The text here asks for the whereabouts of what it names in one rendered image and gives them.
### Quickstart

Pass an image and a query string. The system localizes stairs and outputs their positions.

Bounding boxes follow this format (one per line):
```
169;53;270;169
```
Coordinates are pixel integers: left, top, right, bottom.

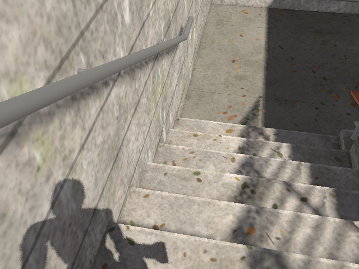
91;117;359;269

